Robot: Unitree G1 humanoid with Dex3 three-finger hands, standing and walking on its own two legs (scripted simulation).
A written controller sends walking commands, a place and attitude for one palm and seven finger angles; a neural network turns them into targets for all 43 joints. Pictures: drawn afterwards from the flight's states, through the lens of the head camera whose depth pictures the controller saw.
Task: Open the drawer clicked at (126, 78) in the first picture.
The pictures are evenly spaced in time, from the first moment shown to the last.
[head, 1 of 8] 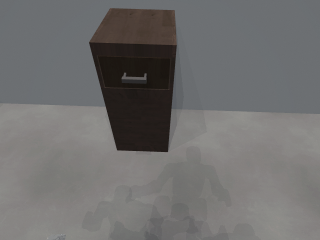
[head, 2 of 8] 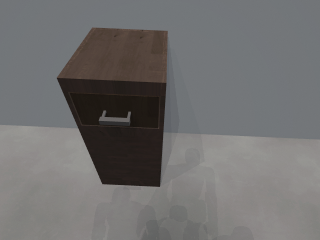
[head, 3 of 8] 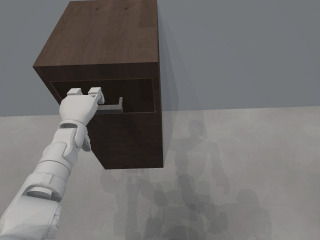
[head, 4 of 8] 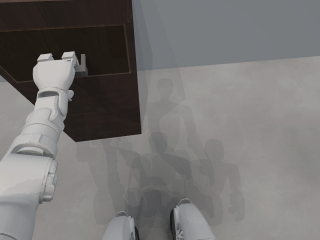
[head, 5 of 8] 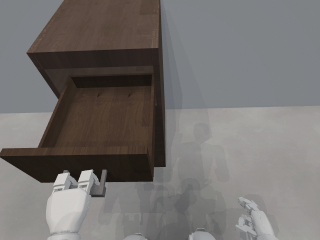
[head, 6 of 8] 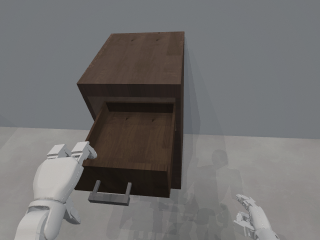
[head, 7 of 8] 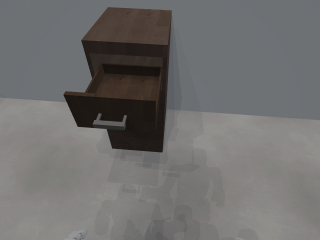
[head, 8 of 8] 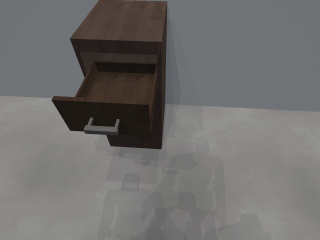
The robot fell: no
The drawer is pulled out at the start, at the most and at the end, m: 0.00 0.30 0.30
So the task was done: yes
